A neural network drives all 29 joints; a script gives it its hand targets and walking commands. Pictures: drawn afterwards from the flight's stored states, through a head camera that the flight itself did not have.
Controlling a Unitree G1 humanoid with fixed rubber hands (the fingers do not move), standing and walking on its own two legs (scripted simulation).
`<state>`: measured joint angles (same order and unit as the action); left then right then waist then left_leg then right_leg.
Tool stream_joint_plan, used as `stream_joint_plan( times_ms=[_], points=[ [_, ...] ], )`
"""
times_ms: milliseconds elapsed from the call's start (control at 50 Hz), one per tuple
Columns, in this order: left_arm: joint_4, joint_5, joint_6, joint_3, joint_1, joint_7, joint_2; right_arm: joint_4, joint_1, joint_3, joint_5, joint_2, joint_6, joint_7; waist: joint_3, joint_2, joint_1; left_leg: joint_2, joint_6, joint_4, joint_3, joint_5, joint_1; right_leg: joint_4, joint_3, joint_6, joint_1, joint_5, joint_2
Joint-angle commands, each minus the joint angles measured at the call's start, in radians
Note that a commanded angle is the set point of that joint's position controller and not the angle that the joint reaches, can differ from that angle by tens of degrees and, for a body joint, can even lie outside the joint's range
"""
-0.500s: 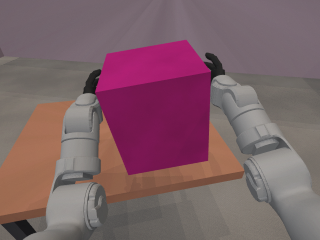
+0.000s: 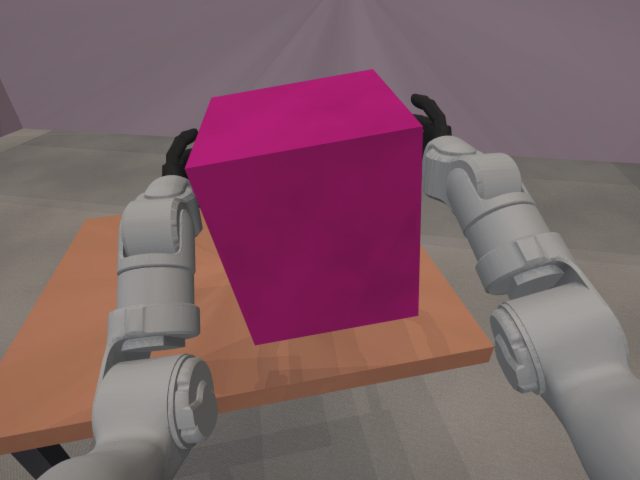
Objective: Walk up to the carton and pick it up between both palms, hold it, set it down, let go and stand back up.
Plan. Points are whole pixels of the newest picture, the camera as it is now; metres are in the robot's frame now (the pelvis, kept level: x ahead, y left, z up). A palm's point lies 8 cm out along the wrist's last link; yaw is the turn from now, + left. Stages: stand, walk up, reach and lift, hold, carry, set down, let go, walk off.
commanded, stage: hold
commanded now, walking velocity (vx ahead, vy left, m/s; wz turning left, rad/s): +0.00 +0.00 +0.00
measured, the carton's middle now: (314, 206) +0.39 -0.01 +0.24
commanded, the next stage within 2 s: none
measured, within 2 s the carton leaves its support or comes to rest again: neither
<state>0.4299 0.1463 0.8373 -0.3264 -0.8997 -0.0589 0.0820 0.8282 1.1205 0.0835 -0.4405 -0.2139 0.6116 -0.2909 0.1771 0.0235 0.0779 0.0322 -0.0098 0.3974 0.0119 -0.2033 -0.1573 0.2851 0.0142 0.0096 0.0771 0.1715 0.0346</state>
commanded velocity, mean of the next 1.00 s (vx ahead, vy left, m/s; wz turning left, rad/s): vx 0.00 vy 0.00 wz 0.00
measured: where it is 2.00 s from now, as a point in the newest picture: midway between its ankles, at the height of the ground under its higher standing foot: outside the picture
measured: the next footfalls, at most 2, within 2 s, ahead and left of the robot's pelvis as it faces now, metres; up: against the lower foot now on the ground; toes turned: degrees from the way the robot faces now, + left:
none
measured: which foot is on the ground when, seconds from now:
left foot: down 0.00-1.00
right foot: down 0.00-1.00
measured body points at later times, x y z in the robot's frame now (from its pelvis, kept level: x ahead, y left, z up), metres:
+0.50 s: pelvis +0.00 +0.00 +0.00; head -0.08 +0.00 +0.44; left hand +0.39 +0.15 +0.28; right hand +0.39 -0.15 +0.30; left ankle +0.01 +0.12 -0.75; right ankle -0.01 -0.11 -0.75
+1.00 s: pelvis +0.00 +0.00 +0.00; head -0.08 +0.00 +0.44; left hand +0.39 +0.15 +0.29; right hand +0.39 -0.15 +0.31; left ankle +0.01 +0.12 -0.75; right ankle -0.01 -0.11 -0.75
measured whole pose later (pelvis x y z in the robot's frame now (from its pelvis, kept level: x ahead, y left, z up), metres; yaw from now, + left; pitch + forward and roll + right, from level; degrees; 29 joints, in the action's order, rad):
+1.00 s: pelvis +0.00 +0.00 +0.00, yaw +0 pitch -2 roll -1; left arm 0.40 0.17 0.88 -0.34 -0.92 -0.03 0.09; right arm 0.81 1.14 0.06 -0.44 -0.21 0.66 -0.31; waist 0.18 0.03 0.07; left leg 0.03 -0.02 0.39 0.03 -0.20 -0.16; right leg 0.28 0.00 0.01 0.08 0.17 0.04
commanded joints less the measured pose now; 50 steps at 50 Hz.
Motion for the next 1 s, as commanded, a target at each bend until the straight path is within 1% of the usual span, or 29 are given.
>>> stream_joint_plan(
  times_ms=[0,60,80,100,120,140,180,200,220,320,340,440,480,500,540,580,600,640,660,680,700,740,760,800,840,900,920,940,980],
  points=[
    [-0.198,-0.164,-0.085,0.409,-0.905,0.127,-0.614,-0.328,0.723,0.188,-0.172,0.814,0.004,0.114,0.315,0.024,-0.004,-0.055,-0.039,-0.01,0.027,0.27,0.146,-0.02,-0.032,-0.064,-0.029,-0.208,0.056],
    [-0.201,-0.163,-0.081,0.404,-0.904,0.134,-0.608,-0.314,0.71,0.163,-0.153,0.796,0.008,0.116,0.32,0.023,0.007,-0.056,-0.043,-0.014,0.024,0.253,0.152,-0.023,-0.032,-0.063,-0.027,-0.19,0.052],
    [-0.197,-0.157,-0.078,0.4,-0.9,0.136,-0.605,-0.311,0.709,0.167,-0.156,0.798,0.009,0.114,0.303,0.028,0.004,-0.06,-0.042,-0.014,0.026,0.264,0.147,-0.025,-0.036,-0.064,-0.025,-0.204,0.051],
    [-0.198,-0.162,-0.079,0.408,-0.906,0.138,-0.603,-0.306,0.705,0.162,-0.16,0.8,0.01,0.114,0.317,0.024,0.011,-0.058,-0.039,-0.018,0.023,0.255,0.151,-0.027,-0.034,-0.062,-0.029,-0.197,0.051],
    [-0.209,-0.165,-0.08,0.408,-0.906,0.139,-0.601,-0.305,0.697,0.168,-0.159,0.796,0.013,0.116,0.334,0.029,0.006,-0.055,-0.039,-0.019,0.024,0.251,0.152,-0.025,-0.032,-0.06,-0.032,-0.187,0.052],
    [-0.207,-0.161,-0.081,0.412,-0.914,0.139,-0.6,-0.302,0.704,0.168,-0.164,0.802,0.015,0.116,0.338,0.028,0.01,-0.056,-0.034,-0.019,0.024,0.247,0.153,-0.026,-0.037,-0.063,-0.027,-0.187,0.053],
    [-0.212,-0.159,-0.078,0.396,-0.912,0.14,-0.591,-0.3,0.704,0.17,-0.163,0.796,0.016,0.114,0.333,0.019,0.004,-0.057,-0.037,-0.009,0.02,0.275,0.148,-0.018,-0.035,-0.071,-0.04,-0.222,0.053],
    [-0.232,-0.163,-0.078,0.403,-0.915,0.14,-0.594,-0.307,0.693,0.166,-0.163,0.803,0.017,0.114,0.349,0.022,0.007,-0.057,-0.036,-0.01,0.024,0.292,0.153,-0.015,-0.034,-0.07,-0.047,-0.245,0.052],
    [-0.217,-0.158,-0.073,0.399,-0.9,0.14,-0.587,-0.311,0.691,0.168,-0.166,0.797,0.019,0.11,0.347,0.027,0.007,-0.056,-0.039,-0.009,0.022,0.297,0.157,-0.015,-0.038,-0.07,-0.054,-0.25,0.051],
    [-0.242,-0.169,-0.06,0.407,-0.879,0.148,-0.593,-0.395,0.705,0.198,-0.192,0.797,0.023,0.101,0.369,0.024,0.001,-0.064,-0.04,0.003,0.027,0.325,0.158,-0.011,-0.038,-0.075,-0.076,-0.304,0.047],
    [-0.242,-0.168,-0.058,0.404,-0.874,0.15,-0.586,-0.38,0.706,0.2,-0.192,0.79,0.028,0.1,0.365,0.018,-0.003,-0.063,-0.041,0.0,0.025,0.326,0.155,-0.013,-0.04,-0.076,-0.075,-0.299,0.051],
    [-0.244,-0.159,-0.051,0.399,-0.894,0.156,-0.584,-0.362,0.712,0.193,-0.185,0.786,0.039,0.108,0.333,0.017,0.002,-0.06,-0.05,-0.004,0.023,0.293,0.15,-0.017,-0.037,-0.068,-0.065,-0.254,0.05],
    [-0.247,-0.16,-0.051,0.398,-0.887,0.156,-0.582,-0.367,0.704,0.194,-0.191,0.784,0.038,0.108,0.362,0.011,0.003,-0.059,-0.043,-0.004,0.02,0.303,0.15,-0.017,-0.043,-0.072,-0.078,-0.274,0.052],
    [-0.238,-0.165,-0.053,0.399,-0.881,0.155,-0.587,-0.374,0.708,0.196,-0.19,0.782,0.038,0.108,0.355,-0.003,-0.002,-0.064,-0.04,-0.008,0.026,0.294,0.148,-0.014,-0.046,-0.072,-0.069,-0.272,0.05],
    [-0.228,-0.158,-0.05,0.398,-0.877,0.158,-0.58,-0.377,0.716,0.193,-0.183,0.776,0.041,0.106,0.354,0.003,-0.002,-0.057,-0.042,-0.013,0.022,0.282,0.144,-0.021,-0.039,-0.074,-0.069,-0.248,0.05],
    [-0.237,-0.163,-0.053,0.393,-0.887,0.159,-0.576,-0.364,0.703,0.189,-0.183,0.789,0.045,0.105,0.33,-0.009,-0.002,-0.059,-0.036,-0.015,0.022,0.271,0.131,-0.019,-0.044,-0.071,-0.07,-0.245,0.05],
    [-0.227,-0.163,-0.051,0.393,-0.886,0.163,-0.574,-0.347,0.697,0.181,-0.183,0.793,0.046,0.106,0.331,0.013,0.004,-0.064,-0.036,-0.016,0.02,0.263,0.127,-0.021,-0.046,-0.071,-0.071,-0.239,0.047],
    [-0.208,-0.153,-0.05,0.384,-0.89,0.166,-0.577,-0.337,0.706,0.175,-0.172,0.787,0.048,0.107,0.303,0.003,-0.004,-0.06,-0.033,-0.029,0.021,0.225,0.109,-0.023,-0.043,-0.069,-0.055,-0.201,0.048],
    [-0.211,-0.152,-0.051,0.373,-0.891,0.167,-0.571,-0.335,0.707,0.168,-0.171,0.779,0.048,0.109,0.305,0.006,-0.006,-0.06,-0.033,-0.031,0.018,0.237,0.118,-0.024,-0.044,-0.072,-0.064,-0.214,0.048],
    [-0.213,-0.151,-0.051,0.378,-0.892,0.168,-0.573,-0.334,0.713,0.17,-0.171,0.78,0.043,0.11,0.305,0.008,-0.003,-0.06,-0.043,-0.028,0.016,0.234,0.12,-0.021,-0.038,-0.069,-0.069,-0.201,0.051],
    [-0.214,-0.15,-0.051,0.384,-0.896,0.169,-0.58,-0.333,0.708,0.169,-0.175,0.784,0.042,0.111,0.306,0.025,0.0,-0.06,-0.044,-0.029,0.012,0.237,0.117,-0.024,-0.041,-0.067,-0.07,-0.203,0.047],
    [-0.215,-0.156,-0.056,0.393,-0.919,0.168,-0.593,-0.343,0.73,0.166,-0.17,0.788,0.038,0.113,0.334,0.026,0.002,-0.065,-0.044,-0.022,0.02,0.245,0.126,-0.02,-0.042,-0.066,-0.06,-0.212,0.048],
    [-0.213,-0.164,-0.058,0.391,-0.91,0.165,-0.595,-0.355,0.73,0.175,-0.18,0.784,0.037,0.112,0.338,0.025,-0.001,-0.055,-0.046,-0.017,0.026,0.257,0.13,-0.017,-0.036,-0.066,-0.06,-0.208,0.052],
    [-0.21,-0.156,-0.055,0.393,-0.913,0.16,-0.589,-0.327,0.718,0.171,-0.179,0.789,0.043,0.115,0.324,0.026,0.001,-0.056,-0.047,-0.021,0.018,0.26,0.142,-0.025,-0.041,-0.061,-0.054,-0.207,0.054],
    [-0.186,-0.148,-0.049,0.379,-0.889,0.163,-0.579,-0.318,0.712,0.16,-0.179,0.774,0.043,0.113,0.297,0.024,-0.004,-0.055,-0.038,-0.029,0.025,0.238,0.114,-0.03,-0.041,-0.062,-0.054,-0.198,0.048],
    [-0.204,-0.15,-0.053,0.38,-0.914,0.165,-0.571,-0.288,0.711,0.148,-0.168,0.771,0.044,0.117,0.309,0.025,0.003,-0.054,-0.038,-0.032,0.025,0.222,0.113,-0.025,-0.041,-0.06,-0.058,-0.176,0.05],
    [-0.21,-0.153,-0.054,0.388,-0.917,0.163,-0.581,-0.309,0.712,0.15,-0.169,0.777,0.042,0.119,0.316,0.033,0.004,-0.057,-0.042,-0.032,0.016,0.221,0.113,-0.028,-0.039,-0.061,-0.059,-0.169,0.051],
    [-0.212,-0.159,-0.056,0.393,-0.927,0.161,-0.588,-0.324,0.723,0.156,-0.171,0.785,0.042,0.119,0.334,0.024,0.002,-0.057,-0.039,-0.026,0.019,0.244,0.125,-0.027,-0.04,-0.062,-0.058,-0.191,0.051],
    [-0.229,-0.176,-0.059,0.409,-0.927,0.158,-0.603,-0.358,0.736,0.17,-0.184,0.788,0.038,0.117,0.388,0.027,0.008,-0.056,-0.041,-0.012,0.022,0.287,0.14,-0.018,-0.044,-0.063,-0.069,-0.234,0.051]
  ],
)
